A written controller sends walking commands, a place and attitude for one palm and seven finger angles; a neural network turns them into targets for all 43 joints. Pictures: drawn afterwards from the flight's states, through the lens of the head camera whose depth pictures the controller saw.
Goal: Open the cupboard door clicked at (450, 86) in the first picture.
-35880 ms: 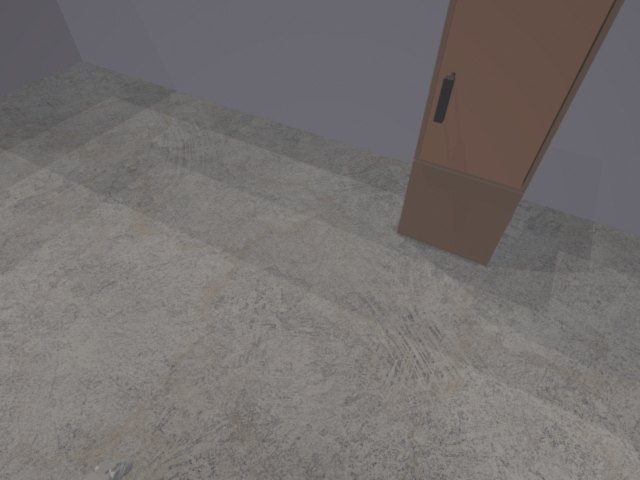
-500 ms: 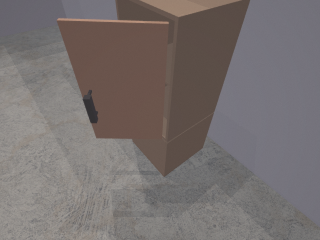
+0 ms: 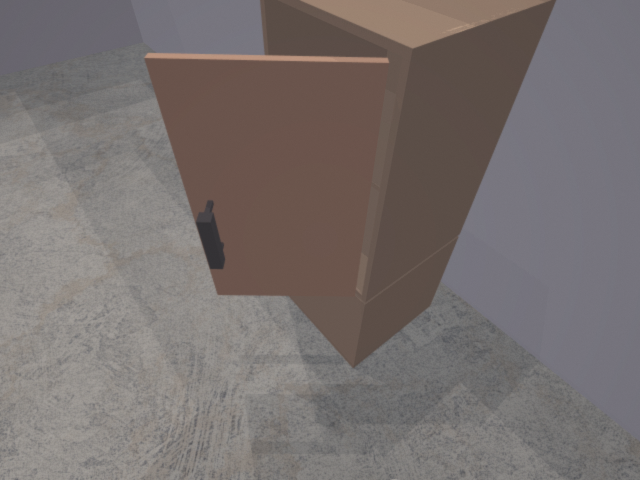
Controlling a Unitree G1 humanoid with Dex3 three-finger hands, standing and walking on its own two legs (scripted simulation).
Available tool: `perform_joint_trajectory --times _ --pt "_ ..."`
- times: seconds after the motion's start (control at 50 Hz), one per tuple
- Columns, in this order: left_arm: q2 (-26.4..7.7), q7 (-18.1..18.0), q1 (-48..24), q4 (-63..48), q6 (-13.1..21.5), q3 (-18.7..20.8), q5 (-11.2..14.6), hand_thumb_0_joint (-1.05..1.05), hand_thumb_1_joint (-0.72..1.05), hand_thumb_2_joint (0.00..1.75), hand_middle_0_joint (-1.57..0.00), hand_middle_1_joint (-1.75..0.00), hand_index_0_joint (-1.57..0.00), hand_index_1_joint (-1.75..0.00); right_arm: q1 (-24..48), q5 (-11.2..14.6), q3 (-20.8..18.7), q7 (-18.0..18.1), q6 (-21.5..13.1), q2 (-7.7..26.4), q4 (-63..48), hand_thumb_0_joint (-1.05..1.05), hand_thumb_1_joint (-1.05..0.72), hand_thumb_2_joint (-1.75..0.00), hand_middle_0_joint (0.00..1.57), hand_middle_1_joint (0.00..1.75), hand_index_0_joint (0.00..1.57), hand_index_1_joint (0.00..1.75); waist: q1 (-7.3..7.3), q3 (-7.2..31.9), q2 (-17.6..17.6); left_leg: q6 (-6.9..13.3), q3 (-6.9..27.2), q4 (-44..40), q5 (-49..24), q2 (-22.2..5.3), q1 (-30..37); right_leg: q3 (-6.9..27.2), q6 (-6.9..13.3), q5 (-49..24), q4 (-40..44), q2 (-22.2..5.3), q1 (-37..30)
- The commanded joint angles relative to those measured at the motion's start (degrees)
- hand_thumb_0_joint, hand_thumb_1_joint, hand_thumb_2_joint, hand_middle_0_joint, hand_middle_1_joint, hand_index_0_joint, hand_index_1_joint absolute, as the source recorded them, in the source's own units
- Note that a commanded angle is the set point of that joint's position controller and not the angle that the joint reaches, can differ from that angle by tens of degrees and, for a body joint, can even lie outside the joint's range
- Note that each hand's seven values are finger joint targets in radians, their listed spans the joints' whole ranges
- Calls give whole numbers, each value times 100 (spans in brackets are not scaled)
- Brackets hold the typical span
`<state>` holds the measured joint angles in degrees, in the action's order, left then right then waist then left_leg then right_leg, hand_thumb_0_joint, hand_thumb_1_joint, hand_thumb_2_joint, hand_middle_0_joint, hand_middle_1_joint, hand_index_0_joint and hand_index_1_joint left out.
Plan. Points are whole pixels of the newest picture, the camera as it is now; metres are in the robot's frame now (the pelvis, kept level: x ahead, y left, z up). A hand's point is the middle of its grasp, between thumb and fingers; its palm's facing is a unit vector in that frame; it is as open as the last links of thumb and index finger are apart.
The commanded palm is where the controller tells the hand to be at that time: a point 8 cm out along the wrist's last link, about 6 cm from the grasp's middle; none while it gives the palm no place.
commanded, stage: come to a stop and stand still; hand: left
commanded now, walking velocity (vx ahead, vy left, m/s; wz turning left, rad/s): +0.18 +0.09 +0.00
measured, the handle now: (213, 234) +0.58 +0.24 -0.10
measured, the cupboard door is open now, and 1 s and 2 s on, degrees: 51 51 51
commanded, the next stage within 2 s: look again from close up in 1.34 s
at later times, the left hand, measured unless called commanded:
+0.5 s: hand out of the picture +0.09 +0.22 -0.20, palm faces +0.09 -0.98 -0.20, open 7.3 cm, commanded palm none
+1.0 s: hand out of the picture -0.02 +0.20 -0.18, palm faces +0.04 -0.99 -0.16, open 7.4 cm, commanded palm none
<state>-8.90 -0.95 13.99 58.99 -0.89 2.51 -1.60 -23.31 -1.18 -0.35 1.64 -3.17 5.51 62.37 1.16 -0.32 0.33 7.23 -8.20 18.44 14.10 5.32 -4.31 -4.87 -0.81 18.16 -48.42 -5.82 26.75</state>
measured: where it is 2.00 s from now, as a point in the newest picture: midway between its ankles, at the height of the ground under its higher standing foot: outside the picture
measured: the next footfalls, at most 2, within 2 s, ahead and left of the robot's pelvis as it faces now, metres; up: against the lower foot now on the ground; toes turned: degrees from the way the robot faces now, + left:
right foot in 0.18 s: +0.15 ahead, -0.12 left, +0.00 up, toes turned -6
left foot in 0.46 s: +0.09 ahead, +0.14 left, +0.00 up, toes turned +4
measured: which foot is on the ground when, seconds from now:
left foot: down 0.00-0.20, up 0.22-0.44, down 0.46-1.00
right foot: up 0.00-0.16, down 0.18-0.46, up 0.48-0.72, down 0.74-1.00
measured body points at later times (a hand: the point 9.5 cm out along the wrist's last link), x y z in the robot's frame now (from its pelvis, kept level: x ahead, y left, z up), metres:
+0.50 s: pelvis +0.03 +0.03 -0.02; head +0.05 +0.05 +0.43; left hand +0.09 +0.27 -0.18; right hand +0.09 -0.21 -0.16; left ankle +0.06 +0.14 -0.74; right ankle +0.10 -0.11 -0.73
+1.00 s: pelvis -0.01 +0.04 +0.00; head -0.02 +0.05 +0.45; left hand -0.02 +0.25 -0.16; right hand +0.01 -0.19 -0.16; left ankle +0.06 +0.14 -0.74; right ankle -0.01 -0.08 -0.74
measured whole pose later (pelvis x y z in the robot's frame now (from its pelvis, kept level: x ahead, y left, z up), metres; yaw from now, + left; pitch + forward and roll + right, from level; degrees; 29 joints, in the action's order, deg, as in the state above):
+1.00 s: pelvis -0.01 +0.04 +0.00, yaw +0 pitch -2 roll +0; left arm -7.4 -2.0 19.5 63.1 -0.5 -0.2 -0.8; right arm -15.3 -0.6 -1.9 1.0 0.8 8.9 62.9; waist -0.1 -0.5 0.5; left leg 1.9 -6.2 23.3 7.4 -0.5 -13.7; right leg -2.2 -0.6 14.3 -25.7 -1.6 9.1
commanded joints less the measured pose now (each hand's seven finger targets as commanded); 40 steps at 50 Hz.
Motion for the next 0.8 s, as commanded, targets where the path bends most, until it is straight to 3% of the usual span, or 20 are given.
perform_joint_trajectory --times 0.0,0.08,0.12,0.14,0.16,0.18,0.2,0.26,0.3,0.4,0.42,0.44,0.46,0.48,0.52,0.64,0.7,0.74,0.76,0.78 --pt "-125 12 -342 -472 125 20 -13 0 90 90 -20 -30 -20 -30 -697 -27 -192 51 -20 786 56 0 -90 -90 20 30 20 30 117 -650 -357 565 1479 -582 -1934 -1922 139 -44 53 47 480 -14 445" --pt "-46 -27 -309 -518 171 27 -1 0 90 90 -20 -30 -20 -30 -690 -47 -195 66 7 751 116 0 -90 -90 20 30 20 30 25 -633 -130 380 1272 -73 -3016 -1808 117 -189 136 -75 1154 194 -128" --pt "-117 -104 312 -334 219 33 5 0 90 90 -20 -30 -20 -30 -543 28 -176 101 26 733 115 0 -90 -90 20 30 20 30 -299 -331 167 -47 999 768 -4057 -1590 -217 -129 167 -986 1937 288 -1283" --pt "-257 -162 829 -182 258 77 16 0 90 90 -20 -30 -20 -30 -439 84 -186 107 23 708 49 0 -90 -90 20 30 20 30 -499 -15 296 -333 873 1361 -3915 -1364 -783 320 317 -2176 2021 -30 -2245" --pt "-581 -225 1242 -64 286 139 21 0 90 90 -20 -30 -20 -30 -407 138 -212 93 50 652 -54 0 -90 -90 20 30 20 30 -554 374 688 -667 605 2192 -2465 -848 -1596 1415 867 -4166 1788 -979 -3053" --pt "-893 -237 1335 -55 275 171 59 0 90 90 -20 -30 -20 -30 -392 151 -236 99 117 522 -152 0 -90 -90 20 30 20 30 -450 547 693 -865 412 3126 1133 -401 -1880 1921 1597 -6012 2079 -1964 -3142" --pt "-998 -277 1165 -195 242 188 53 0 90 90 -20 -30 -20 -30 -279 131 -253 145 190 464 -253 0 -90 -90 20 30 20 30 -388 301 338 -762 792 3605 2109 -480 -1929 1858 1847 -6589 2187 -2199 -2621" --pt "-685 -308 176 -407 171 138 12 0 90 90 -20 -30 -20 -30 30 87 -284 78 443 307 -273 0 -90 -90 20 30 20 30 -84 -198 738 -813 1038 3886 1895 -863 -1625 1214 1572 -4516 2689 -1706 -1070" --pt "-688 -294 -136 -571 89 218 -34 0 90 90 -20 -30 -20 -30 -120 59 -315 21 482 178 -242 0 -90 -90 20 30 20 30 30 -75 599 -866 722 3315 1445 -797 -1352 787 1286 -3684 2679 -1346 -808" --pt "-882 -167 -240 -674 -69 287 10 0 90 90 -20 -30 -20 -30 -370 23 -383 -32 440 385 -334 0 -90 -90 20 30 20 30 139 138 726 -924 305 1336 -91 -646 -306 636 633 -1018 2182 -775 -182" --pt "-664 -134 -187 -738 -125 249 43 0 90 90 -20 -30 -20 -30 -352 10 -419 -32 387 696 -412 0 -90 -90 20 30 20 30 152 101 -133 -776 938 713 -10 -1050 -278 455 366 -159 1655 -374 104" --pt "-351 -107 -119 -836 -156 186 96 0 90 90 -20 -30 -20 -30 -130 -54 -484 -25 330 1139 -594 0 -90 -90 20 30 20 30 83 -113 -1619 -305 2376 -251 -206 -2201 -946 -12 -17 839 797 248 214" --pt "-378 -115 -209 -836 -154 167 96 0 90 90 -20 -30 -20 -30 341 -92 -499 4 325 1343 -787 0 -90 -90 20 30 20 30 35 -289 -1703 224 2807 -619 -340 -2658 -1711 292 -5 1185 -50 345 -178" --pt "-405 -127 -214 -721 -186 176 53 0 90 90 -20 -30 -20 -30 692 -96 -465 43 289 1204 -841 0 -90 -90 20 30 20 30 -35 -323 -1401 333 2545 -656 -536 -2500 -1932 623 38 1057 -553 236 -409" --pt "-338 -83 210 -510 -161 151 15 0 90 90 -20 -30 -20 -30 1072 -93 -375 71 269 1124 -923 0 -90 -90 20 30 20 30 -274 -234 -787 262 1935 -310 -1038 -2173 -1626 564 60 743 -712 291 -431" --pt "-270 -89 366 -268 -52 -7 65 0 90 90 -20 -30 -20 -30 727 -20 -347 67 280 1127 -643 0 -90 -90 20 30 20 30 -84 72 -738 179 1612 -86 -1764 -1940 -396 240 -83 542 1349 304 -929" --pt "-443 -150 807 -41 52 -36 48 0 90 90 -20 -30 -20 -30 761 74 -313 19 284 982 -556 0 -90 -90 20 30 20 30 -211 57 -268 -281 1315 362 -1050 -1467 -804 589 29 -818 2957 109 -1782" --pt "-692 -160 652 -24 121 -40 53 0 90 90 -20 -30 -20 -30 790 105 -251 -24 303 725 -590 0 -90 -90 20 30 20 30 -31 -94 383 -648 841 486 -442 -999 -792 1215 369 -1133 3075 -578 -1398" --pt "-740 -144 596 -11 116 -69 66 0 90 90 -20 -30 -20 -30 783 96 -247 -59 297 737 -558 0 -90 -90 20 30 20 30 23 -46 138 -673 874 377 -354 -931 -474 1152 406 -834 3048 -616 -1090" --pt "-691 -137 560 49 156 -77 61 0 90 90 -20 -30 -20 -30 797 61 -251 -50 317 744 -468 0 -90 -90 20 30 20 30 14 27 648 -678 826 465 -584 -1006 -366 1115 355 -900 3018 -388 -1069"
